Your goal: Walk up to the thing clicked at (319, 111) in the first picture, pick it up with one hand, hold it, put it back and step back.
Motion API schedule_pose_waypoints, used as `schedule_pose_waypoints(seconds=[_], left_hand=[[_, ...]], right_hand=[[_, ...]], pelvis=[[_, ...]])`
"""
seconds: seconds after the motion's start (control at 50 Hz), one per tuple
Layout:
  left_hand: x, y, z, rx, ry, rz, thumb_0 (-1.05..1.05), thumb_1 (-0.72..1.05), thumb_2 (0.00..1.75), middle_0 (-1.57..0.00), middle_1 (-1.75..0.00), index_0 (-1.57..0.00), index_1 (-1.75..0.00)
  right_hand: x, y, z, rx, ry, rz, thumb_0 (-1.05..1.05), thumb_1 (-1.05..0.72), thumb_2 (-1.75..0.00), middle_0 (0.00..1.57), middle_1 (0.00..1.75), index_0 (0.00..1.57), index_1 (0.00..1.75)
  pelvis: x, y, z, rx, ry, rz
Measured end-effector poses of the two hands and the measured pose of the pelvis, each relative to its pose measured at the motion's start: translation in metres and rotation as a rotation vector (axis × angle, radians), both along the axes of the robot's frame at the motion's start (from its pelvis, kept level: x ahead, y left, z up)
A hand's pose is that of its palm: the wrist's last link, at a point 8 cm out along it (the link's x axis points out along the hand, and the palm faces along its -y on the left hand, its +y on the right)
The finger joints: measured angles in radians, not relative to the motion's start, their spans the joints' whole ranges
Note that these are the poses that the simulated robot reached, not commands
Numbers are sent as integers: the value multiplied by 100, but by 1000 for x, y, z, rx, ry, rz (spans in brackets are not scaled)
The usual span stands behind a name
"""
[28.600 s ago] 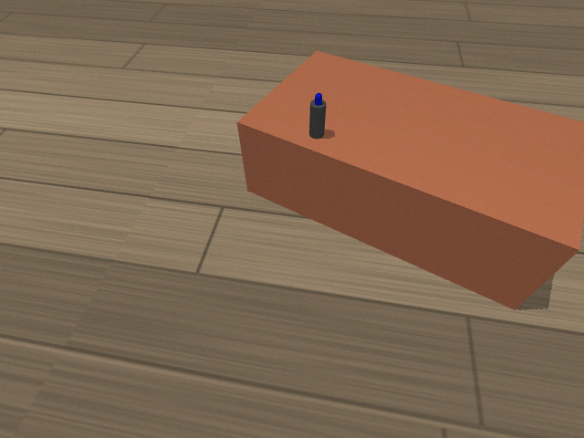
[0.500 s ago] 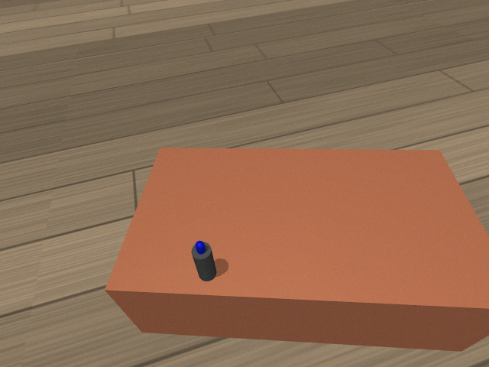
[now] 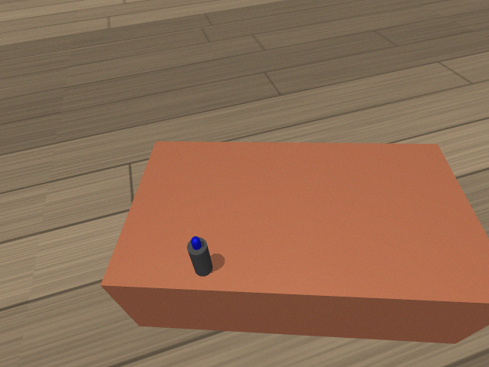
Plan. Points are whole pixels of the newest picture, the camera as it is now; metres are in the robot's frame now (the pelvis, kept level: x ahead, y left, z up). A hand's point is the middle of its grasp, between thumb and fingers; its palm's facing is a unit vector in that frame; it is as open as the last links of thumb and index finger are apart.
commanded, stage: home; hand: left
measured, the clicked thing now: (199, 254) +0.47 +0.17 -0.31
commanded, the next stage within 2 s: stand in 0.30 s
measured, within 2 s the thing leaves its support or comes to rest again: neither
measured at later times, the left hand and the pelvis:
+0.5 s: hand out of the picture +0.09 +0.24 -0.15, palm faces +0.00 -0.93 -0.36, open 17.3 cm; pelvis +0.02 -0.01 +0.00, yaw +0 degrees
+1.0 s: hand out of the picture +0.09 +0.23 -0.15, palm faces +0.00 -0.94 -0.35, open 7.8 cm; pelvis +0.02 -0.02 +0.00, yaw +0 degrees
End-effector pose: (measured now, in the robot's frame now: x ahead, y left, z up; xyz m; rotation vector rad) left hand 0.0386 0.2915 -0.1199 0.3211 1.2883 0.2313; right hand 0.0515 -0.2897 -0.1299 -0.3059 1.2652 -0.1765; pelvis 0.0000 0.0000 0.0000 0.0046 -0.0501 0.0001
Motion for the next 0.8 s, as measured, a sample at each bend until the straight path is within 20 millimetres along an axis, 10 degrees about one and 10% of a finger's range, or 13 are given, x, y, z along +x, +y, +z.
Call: schedule_pose_waypoints(seconds=[0.5,0.8], left_hand=[[42,-9,6,-2,-54,-10,-1,-54,7,-8,-9,-9,-9],[44,-13,5,-4,-55,-10,0,34,76,-19,-29,-20,-29]], right_hand=[[30,-11,3,-6,-29,8,0,-90,-90,20,30,20,30],[29,-17,4,-6,-27,3,0,-90,-90,20,30,20,30]], pelvis=[[15,-9,1,-1,11,2],[16,-15,1,-2,14,-2]])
